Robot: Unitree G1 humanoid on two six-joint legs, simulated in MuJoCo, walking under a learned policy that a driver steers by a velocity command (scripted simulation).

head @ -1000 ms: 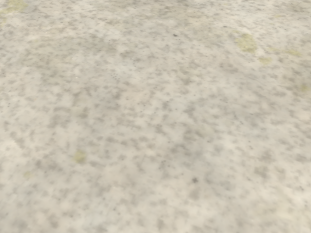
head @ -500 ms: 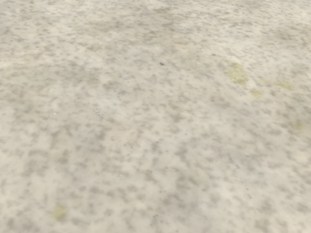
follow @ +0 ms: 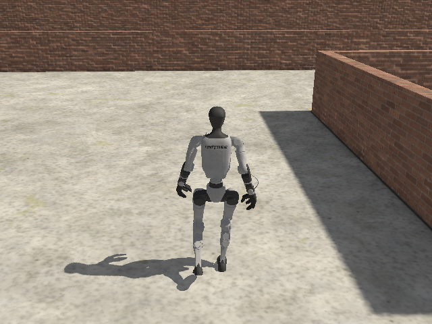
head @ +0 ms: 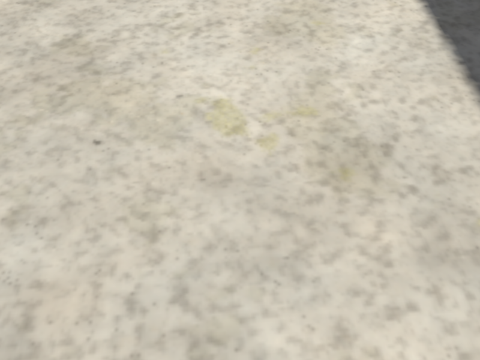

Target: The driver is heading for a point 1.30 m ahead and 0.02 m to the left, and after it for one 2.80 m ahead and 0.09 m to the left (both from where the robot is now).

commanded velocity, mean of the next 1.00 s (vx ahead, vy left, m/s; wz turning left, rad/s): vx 0.50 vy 0.00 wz -0.04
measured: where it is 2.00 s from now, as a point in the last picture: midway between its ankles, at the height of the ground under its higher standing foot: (222, 206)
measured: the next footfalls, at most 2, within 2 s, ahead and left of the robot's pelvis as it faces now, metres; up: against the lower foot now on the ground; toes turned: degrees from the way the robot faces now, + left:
left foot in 0.44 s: +0.42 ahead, +0.08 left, +0.00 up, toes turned -13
right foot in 0.94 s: +0.66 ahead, -0.13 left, +0.00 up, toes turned +3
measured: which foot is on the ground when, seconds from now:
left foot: up 0.00-0.42, down 0.44-0.96, up 0.98-1.00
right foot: down 0.00-0.46, up 0.48-0.92, down 0.94-1.00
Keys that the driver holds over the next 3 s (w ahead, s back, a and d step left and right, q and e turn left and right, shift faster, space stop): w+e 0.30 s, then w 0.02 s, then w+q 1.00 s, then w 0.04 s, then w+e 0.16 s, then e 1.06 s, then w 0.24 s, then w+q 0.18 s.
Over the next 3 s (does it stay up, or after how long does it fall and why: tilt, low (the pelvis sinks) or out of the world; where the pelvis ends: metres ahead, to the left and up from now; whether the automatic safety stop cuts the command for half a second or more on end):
stays up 1.02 0.04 0.02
